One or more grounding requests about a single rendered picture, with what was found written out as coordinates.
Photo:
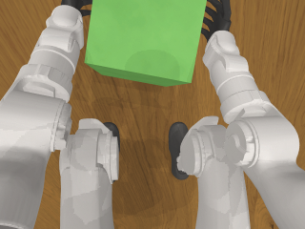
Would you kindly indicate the carton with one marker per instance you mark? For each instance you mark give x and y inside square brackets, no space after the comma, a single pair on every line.
[148,41]

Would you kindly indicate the robot left upper arm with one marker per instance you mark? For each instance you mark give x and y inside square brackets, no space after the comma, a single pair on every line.
[31,127]

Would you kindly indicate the robot left hand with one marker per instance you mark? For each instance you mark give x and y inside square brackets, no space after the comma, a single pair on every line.
[78,4]

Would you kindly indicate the right robot thigh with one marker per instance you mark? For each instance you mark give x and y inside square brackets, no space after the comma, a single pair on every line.
[222,193]

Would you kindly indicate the robot left forearm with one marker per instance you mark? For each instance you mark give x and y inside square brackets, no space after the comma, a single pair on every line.
[54,58]

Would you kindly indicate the robot thigh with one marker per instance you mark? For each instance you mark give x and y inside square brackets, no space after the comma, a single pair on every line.
[86,186]
[222,193]

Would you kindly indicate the robot right upper arm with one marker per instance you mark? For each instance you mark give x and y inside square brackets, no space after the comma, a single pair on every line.
[266,148]

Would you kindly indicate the robot right hand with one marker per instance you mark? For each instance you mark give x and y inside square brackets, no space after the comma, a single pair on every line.
[221,18]

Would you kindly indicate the left robot thigh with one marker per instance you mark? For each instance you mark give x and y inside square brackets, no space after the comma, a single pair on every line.
[86,186]

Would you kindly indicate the robot right forearm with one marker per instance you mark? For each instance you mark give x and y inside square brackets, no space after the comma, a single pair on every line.
[233,82]

